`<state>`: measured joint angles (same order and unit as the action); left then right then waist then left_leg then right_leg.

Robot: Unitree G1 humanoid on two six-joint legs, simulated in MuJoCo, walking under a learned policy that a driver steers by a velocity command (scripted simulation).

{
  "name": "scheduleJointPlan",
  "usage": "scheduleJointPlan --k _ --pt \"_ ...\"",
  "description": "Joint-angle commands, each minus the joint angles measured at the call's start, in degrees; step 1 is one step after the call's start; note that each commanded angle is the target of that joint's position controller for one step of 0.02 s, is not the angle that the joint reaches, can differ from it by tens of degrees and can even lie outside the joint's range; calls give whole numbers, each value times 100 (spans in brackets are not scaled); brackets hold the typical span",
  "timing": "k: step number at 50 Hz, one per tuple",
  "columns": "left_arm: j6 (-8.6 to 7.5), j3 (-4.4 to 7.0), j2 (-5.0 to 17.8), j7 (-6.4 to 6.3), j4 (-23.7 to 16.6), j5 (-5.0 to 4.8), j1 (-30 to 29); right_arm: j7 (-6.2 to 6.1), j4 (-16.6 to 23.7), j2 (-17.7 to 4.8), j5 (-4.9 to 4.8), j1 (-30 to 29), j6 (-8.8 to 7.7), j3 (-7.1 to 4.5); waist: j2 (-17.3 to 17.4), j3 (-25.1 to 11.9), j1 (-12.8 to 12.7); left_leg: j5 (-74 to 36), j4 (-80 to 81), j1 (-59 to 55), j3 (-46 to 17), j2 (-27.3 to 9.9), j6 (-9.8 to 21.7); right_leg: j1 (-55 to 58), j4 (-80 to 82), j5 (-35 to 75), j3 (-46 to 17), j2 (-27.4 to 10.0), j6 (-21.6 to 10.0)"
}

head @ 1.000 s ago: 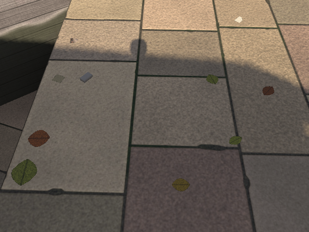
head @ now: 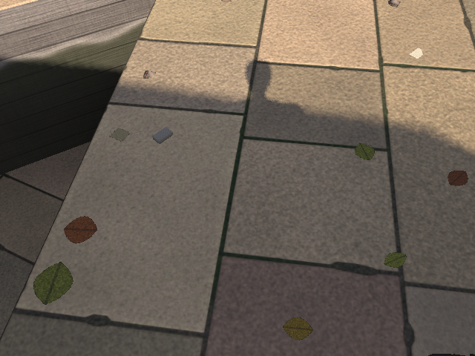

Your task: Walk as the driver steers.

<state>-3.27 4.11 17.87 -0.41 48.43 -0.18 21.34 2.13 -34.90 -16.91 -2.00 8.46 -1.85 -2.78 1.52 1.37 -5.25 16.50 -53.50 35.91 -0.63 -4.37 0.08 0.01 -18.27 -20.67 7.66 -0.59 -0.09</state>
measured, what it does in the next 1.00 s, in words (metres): walks ahead: left foot, then right foot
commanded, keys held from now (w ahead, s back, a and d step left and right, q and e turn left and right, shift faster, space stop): w+q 0.22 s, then w+e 0.78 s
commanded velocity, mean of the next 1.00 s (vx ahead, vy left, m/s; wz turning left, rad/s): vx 0.47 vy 0.00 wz -0.08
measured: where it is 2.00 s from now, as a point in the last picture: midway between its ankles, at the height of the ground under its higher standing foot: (282, 169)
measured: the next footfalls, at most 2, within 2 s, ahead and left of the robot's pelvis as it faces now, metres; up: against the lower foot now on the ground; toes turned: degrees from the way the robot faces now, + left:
left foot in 0.14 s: +0.22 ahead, +0.15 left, +0.00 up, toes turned +7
right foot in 0.70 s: +0.57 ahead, +0.00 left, +0.00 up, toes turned +0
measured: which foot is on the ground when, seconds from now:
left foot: up 0.00-0.12, down 0.14-0.72, up 0.74-1.00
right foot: down 0.00-0.14, up 0.16-0.68, down 0.70-1.00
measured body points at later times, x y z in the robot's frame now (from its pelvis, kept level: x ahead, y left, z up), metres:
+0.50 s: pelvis +0.26 +0.09 +0.01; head +0.28 +0.10 +0.46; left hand +0.38 +0.37 -0.09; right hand +0.38 -0.17 -0.09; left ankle +0.18 +0.15 -0.73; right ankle +0.48 -0.06 -0.66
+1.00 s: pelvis +0.57 +0.08 +0.01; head +0.61 +0.06 +0.46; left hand +0.69 +0.35 -0.09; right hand +0.73 -0.20 -0.07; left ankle +0.74 +0.25 -0.68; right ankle +0.53 +0.00 -0.73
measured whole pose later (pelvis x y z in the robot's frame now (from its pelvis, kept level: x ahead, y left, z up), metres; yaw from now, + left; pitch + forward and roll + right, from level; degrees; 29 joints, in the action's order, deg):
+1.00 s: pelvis +0.57 +0.08 +0.01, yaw -8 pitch +2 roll -1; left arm -2.7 3.2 17.0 0.0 40.5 -1.0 17.6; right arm 0.1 -36.1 -17.3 1.0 7.1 -5.5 -1.1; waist 1.7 2.0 -2.7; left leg 5.4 -43.6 38.4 -6.0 -5.3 -4.5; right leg -10.5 -20.7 -12.0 -6.8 6.7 -4.6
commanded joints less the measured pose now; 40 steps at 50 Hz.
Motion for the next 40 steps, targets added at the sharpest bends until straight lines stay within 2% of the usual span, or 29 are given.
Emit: scheduleJointPlan --k 1,3,4,5,6,7,8,9,10,11,12,13,14,16,19,22,24,26,29,31,32,33,34,35,36,37,38,39,40 --pt "-87 187 975 -17 -411 -46 -400 170 724 -49 -7 -772 -113 77 -655 248 18 -671 1007 -29 370 39 2 -143 729 2524 -391 -1191 -836" --pt "-93 235 1176 -3 -372 -103 -289 168 778 -291 6 -698 -56 -22 -812 93 164 -660 1320 -693 613 312 179 -126 384 3766 -158 -1310 -729" --pt "-86 260 1260 -9 -356 -139 -257 152 772 -449 26 -524 -17 -105 -880 -62 343 -572 1462 -1058 708 496 326 -39 -31 4695 -2 -1362 -642" --pt "-66 275 1318 -20 -355 -181 -277 132 671 -628 43 -60 23 -218 -858 -328 692 -655 1718 -1766 809 711 518 -110 -772 5403 203 -1335 -526" --pt "-76 246 1247 -31 -384 -181 -235 69 453 -903 41 742 85 -393 -740 -735 1138 -859 1871 -3017 778 913 749 -612 -1804 5465 339 -1227 -377" --pt "-120 158 1026 -38 -483 -46 -248 -50 229 -1207 1 1677 179 -564 -375 -1040 1616 -769 1854 -4514 66 588 993 -1920 -3391 3883 323 -1053 -139" --pt "-204 -85 145 12 -869 176 142 -122 296 -1880 13 1510 142 -610 1340 -1545 878 565 2724 -5646 -3363 -1063 1854 -3877 -5526 -1213 -83 -37 143" --pt "-365 -22 695 65 -991 -35 -321 -48 508 -1548 70 1552 3 -490 720 -2225 1248 1797 3757 -5701 -5043 -1535 2205 -4357 -6213 -1244 -1401 89 90" --pt "-426 70 964 84 -1170 -249 -816 -13 396 -1224 117 1307 -102 -398 440 -1233 1191 1685 3981 -5069 -4322 -1401 1935 -4850 -6152 -601 -1367 -126 27" --pt "-478 29 905 58 -1184 -197 -837 -4 383 -1081 104 1013 -164 -351 183 -686 938 1016 3975 -4224 -3571 -1150 1804 -4664 -5696 -90 -1313 -367 -44" --pt "-469 25 838 20 -1025 -91 -651 -12 400 -870 140 617 -191 -288 20 -499 646 200 3916 -3541 -2881 -938 1640 -4256 -5264 274 -1291 -604 -29" --pt "-398 42 846 27 -901 -46 -439 -20 445 -687 230 379 -224 -223 175 -437 439 -494 3979 -3054 -2392 -754 1559 -3832 -5012 530 -1321 -772 -19" --pt "-314 43 821 43 -796 -40 -308 -31 421 -606 260 272 -254 -196 262 -434 344 -910 4103 -2764 -2114 -680 1548 -3579 -4901 657 -1269 -822 22" --pt "-171 11 650 44 -680 -9 -236 -40 232 -621 228 352 -356 -182 218 -372 311 -1639 4257 -2436 -1563 -634 1560 -3443 -4653 862 -1132 -827 138" --pt "-93 -39 477 25 -825 1 -822 -91 -49 -687 233 623 -420 -183 160 -14 513 -1870 4495 -2469 -960 -526 1408 -3937 -3884 1749 -1109 -837 240" --pt "-158 -74 366 102 -888 -48 -1243 -151 -209 -711 247 721 -416 -168 138 114 711 -1826 4599 -2656 -406 -363 1102 -3889 -2795 2842 -1041 -677 173" --pt "-193 -112 271 170 -988 -95 -1592 -179 -336 -797 239 857 -419 -188 116 233 880 -1769 4705 -2821 -212 -436 980 -3813 -2239 3179 -956 -538 112" --pt "-210 -138 214 244 -1111 -128 -1874 -194 -492 -837 225 1027 -396 -208 66 375 1003 -1875 4698 -3222 -75 -584 947 -3961 -1842 3169 -986 -434 26" --pt "-239 -170 155 388 -1326 -114 -2216 -221 -667 -852 197 1215 -287 -235 -1 448 1106 -2524 4380 -4028 69 -823 964 -4335 -1465 2664 -897 -298 -128" --pt "-255 -168 162 479 -1445 -97 -2252 -267 -707 -909 185 1217 -188 -254 71 320 1026 -3696 3949 -4420 178 -925 903 -4255 -1336 2057 -674 -128 -284" --pt "-245 -135 234 496 -1469 -85 -2127 -305 -687 -985 190 1166 -143 -270 200 125 910 -4830 3579 -4520 269 -914 836 -3939 -1338 1721 -478 52 -390" --pt "-220 -65 376 489 -1451 -70 -1858 -354 -657 -1079 196 1137 -93 -289 372 -177 739 -6026 3049 -4606 345 -887 765 -3479 -1415 1377 -278 273 -508" --pt "-198 59 625 459 -1355 -71 -1253 -399 -628 -1136 216 1103 -35 -290 443 -601 397 -6775 2163 -4498 453 -807 679 -2654 -1404 1227 -180 489 -668" --pt "-184 208 918 388 -1220 -96 -366 -443 -565 -1127 204 996 -27 -265 325 -1076 -126 -6357 905 -3692 630 -659 482 -1145 -1090 1728 -463 424 -938" --pt "-126 394 1574 287 -1145 -34 458 -421 -306 -685 328 1410 -162 -102 -715 -1980 -164 -3618 -1347 -1432 717 -77 109 1391 -1331 1947 -2740 -1046 -1812" --pt "-145 339 1407 275 -1141 -130 475 -297 -283 -356 369 1575 -355 58 -1361 -2730 14 1553 -2811 218 -192 1020 -139 2661 -504 1417 -5455 -1988 -2642" --pt "-112 233 999 234 -1132 -109 457 -177 -156 -838 123 1010 -521 -57 -807 -2314 -267 1289 -3033 904 -812 600 -20 2541 -235 790 -4921 -1747 -2280" --pt "-94 188 847 199 -1182 -95 149 -132 36 -842 -1 548 -611 -27 -477 -1498 -185 857 -2651 1091 -716 314 55 1714 -107 795 -4125 -1550 -2021" --pt "-75 152 763 186 -1250 -90 -245 -146 91 -779 104 365 -650 -12 16 -833 96 584 -2002 934 -585 120 60 686 69 1266 -3619 -1308 -1855"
